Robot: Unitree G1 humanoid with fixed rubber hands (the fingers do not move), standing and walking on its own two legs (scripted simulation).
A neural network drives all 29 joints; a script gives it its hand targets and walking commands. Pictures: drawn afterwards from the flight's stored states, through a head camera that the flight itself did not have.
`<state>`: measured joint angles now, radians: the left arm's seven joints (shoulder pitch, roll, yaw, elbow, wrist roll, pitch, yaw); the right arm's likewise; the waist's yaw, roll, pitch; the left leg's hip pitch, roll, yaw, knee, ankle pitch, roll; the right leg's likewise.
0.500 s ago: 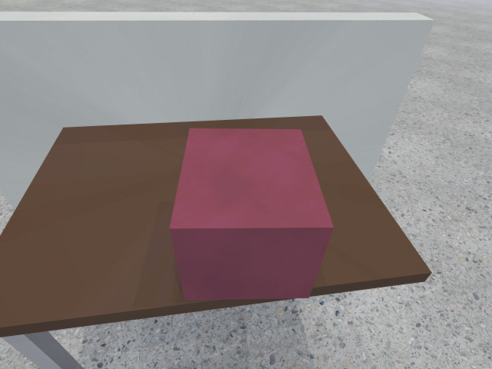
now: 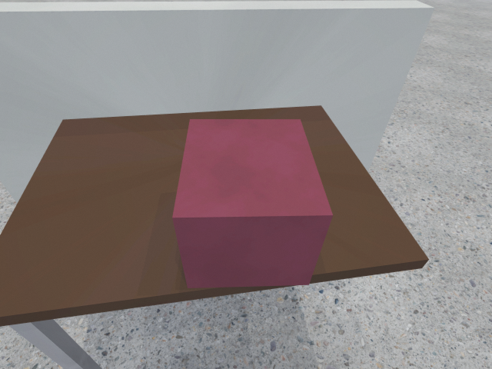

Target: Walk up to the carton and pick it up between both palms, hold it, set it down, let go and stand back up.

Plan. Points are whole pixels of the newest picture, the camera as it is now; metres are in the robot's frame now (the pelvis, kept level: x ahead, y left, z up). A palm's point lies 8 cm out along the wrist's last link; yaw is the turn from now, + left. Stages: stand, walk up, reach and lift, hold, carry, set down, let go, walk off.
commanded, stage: stand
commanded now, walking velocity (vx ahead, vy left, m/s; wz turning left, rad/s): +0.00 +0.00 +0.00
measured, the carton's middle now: (247, 198) +0.44 +0.02 +0.06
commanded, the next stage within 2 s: none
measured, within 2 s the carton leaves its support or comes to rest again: neither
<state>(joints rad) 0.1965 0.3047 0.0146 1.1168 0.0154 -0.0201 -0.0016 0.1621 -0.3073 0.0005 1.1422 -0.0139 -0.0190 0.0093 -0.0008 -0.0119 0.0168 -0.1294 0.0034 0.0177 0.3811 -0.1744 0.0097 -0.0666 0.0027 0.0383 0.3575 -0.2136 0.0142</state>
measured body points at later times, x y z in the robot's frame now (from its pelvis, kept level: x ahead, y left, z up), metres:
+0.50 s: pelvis -0.01 +0.00 +0.00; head -0.02 +0.01 +0.45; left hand +0.04 +0.28 -0.15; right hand +0.05 -0.30 -0.13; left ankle +0.03 +0.11 -0.75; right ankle -0.01 -0.13 -0.75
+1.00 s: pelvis +0.00 +0.00 +0.00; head +0.00 +0.00 +0.45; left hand +0.06 +0.28 -0.14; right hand +0.06 -0.29 -0.13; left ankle +0.03 +0.11 -0.75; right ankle -0.01 -0.13 -0.75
